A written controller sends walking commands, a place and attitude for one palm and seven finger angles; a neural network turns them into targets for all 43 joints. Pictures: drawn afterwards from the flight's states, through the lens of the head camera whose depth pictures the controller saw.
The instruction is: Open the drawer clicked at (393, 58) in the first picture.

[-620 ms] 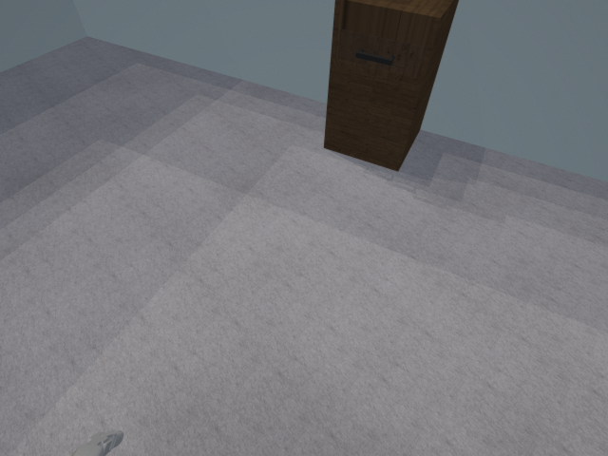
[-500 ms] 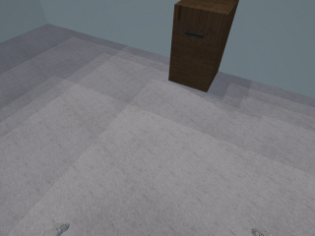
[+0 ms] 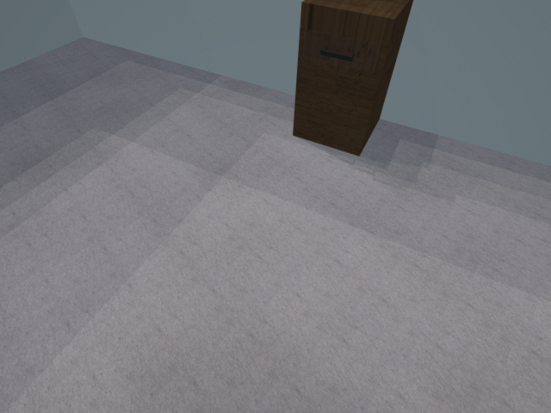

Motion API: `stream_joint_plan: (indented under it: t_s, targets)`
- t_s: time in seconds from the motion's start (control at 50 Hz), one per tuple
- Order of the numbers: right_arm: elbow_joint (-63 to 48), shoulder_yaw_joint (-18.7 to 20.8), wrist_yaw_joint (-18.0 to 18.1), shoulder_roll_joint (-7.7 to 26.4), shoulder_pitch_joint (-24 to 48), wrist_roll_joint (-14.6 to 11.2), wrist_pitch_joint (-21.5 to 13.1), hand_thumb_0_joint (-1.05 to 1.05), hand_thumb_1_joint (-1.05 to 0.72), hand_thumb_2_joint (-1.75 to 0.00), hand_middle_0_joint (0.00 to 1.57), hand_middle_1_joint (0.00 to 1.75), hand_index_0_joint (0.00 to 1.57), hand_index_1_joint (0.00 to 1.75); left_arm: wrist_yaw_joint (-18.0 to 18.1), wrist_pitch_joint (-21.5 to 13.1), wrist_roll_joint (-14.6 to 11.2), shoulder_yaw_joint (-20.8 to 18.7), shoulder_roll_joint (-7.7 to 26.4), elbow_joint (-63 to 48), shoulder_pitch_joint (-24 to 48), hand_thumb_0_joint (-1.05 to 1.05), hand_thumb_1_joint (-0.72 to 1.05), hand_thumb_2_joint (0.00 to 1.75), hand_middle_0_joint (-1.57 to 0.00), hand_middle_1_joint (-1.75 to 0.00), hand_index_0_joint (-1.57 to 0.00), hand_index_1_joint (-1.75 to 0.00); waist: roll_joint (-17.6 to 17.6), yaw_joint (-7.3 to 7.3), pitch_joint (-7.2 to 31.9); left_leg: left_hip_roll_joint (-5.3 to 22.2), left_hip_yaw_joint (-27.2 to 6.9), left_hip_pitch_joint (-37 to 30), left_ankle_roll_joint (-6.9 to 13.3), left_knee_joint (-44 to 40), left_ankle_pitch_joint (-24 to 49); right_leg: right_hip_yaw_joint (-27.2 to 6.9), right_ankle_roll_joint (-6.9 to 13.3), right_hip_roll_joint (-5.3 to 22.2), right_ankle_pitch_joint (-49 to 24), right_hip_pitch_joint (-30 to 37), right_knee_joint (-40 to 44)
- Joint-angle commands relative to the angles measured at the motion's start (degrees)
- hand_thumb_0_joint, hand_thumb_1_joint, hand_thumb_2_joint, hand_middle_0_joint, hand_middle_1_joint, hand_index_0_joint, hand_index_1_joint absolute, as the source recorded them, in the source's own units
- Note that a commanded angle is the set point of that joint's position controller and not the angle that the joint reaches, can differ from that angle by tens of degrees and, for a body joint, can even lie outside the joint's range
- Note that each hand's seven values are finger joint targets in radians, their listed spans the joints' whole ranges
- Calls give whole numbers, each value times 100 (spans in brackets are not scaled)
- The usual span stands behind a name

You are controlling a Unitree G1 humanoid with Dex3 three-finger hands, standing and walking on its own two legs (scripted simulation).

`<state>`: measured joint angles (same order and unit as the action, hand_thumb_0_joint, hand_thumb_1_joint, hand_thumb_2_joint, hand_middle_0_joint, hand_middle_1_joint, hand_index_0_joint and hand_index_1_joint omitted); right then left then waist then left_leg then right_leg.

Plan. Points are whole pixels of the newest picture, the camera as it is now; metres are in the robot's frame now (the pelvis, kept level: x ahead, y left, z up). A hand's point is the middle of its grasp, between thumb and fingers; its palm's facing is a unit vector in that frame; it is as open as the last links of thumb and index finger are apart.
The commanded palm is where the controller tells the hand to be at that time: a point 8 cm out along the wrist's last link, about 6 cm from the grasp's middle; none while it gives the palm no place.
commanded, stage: stand and wait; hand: left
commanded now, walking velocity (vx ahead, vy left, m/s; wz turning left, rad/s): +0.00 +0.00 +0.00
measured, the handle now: (337, 53) +1.69 -0.20 -0.20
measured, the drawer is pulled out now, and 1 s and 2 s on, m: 0.00 0.00 0.00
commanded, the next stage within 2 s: look at it before walking up in 0.32 s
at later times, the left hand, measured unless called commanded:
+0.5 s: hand out of the picture +0.07 +0.23 -0.15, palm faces -0.02 -0.94 -0.33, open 7.4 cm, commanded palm none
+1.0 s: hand out of the picture +0.07 +0.24 -0.15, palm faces -0.02 -0.94 -0.33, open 7.4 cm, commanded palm none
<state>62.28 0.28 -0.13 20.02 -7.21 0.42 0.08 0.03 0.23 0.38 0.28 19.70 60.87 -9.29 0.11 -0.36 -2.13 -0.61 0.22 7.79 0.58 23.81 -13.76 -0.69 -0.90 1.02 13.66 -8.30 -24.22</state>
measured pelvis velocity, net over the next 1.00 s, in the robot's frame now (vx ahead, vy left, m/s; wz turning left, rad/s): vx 0.00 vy -0.01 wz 0.00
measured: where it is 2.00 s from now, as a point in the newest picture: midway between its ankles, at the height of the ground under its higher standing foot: outside the picture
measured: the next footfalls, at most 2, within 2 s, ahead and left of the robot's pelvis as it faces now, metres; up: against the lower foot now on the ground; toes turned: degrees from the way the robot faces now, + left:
right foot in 1.96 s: +0.38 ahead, -0.09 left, +0.00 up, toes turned -12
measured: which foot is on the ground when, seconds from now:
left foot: down 0.00-1.00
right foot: down 0.00-1.00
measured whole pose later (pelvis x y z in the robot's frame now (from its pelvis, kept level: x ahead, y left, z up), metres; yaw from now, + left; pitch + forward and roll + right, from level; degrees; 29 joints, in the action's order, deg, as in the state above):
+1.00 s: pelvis +0.00 -0.01 +0.00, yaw +0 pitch -2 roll +0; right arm 64.0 -0.1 -0.2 19.6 -6.1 0.3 -0.4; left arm -0.1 -0.5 0.5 0.3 19.5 62.3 -7.9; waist 0.1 -0.4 -1.9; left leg 0.4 0.2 6.9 -0.4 20.8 -12.1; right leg -0.6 -0.1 0.0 11.9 -7.5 -21.4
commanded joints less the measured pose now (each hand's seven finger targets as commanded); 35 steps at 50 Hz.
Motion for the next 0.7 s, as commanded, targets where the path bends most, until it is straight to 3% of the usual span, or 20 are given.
stream_joint_plan:
  t_s: [0.0,0.22,0.68]
  targets:
    - [-385,197,82,1158,420,6,-192,0,-90,-90,20,30,20,30,68,-146,12,-217,1183,-384,385,0,90,90,-20,-30,-20,-30,38,35,343,693,-551,76,147,-499,728,-508,247,587,-734,-1,443]
    - [-245,183,68,1154,333,11,-196,0,-90,-90,20,30,20,30,57,-153,23,-215,1181,-286,413,0,90,90,-20,-30,-20,-30,52,34,252,696,-590,150,125,-604,493,-587,254,576,-342,-110,596]
    - [-194,180,82,1126,359,-2,-203,0,-90,-90,20,30,20,30,64,-185,25,-217,1161,-252,377,0,90,90,-20,-30,-20,-30,55,33,399,758,-533,-80,97,-545,982,-564,260,592,-998,-13,571]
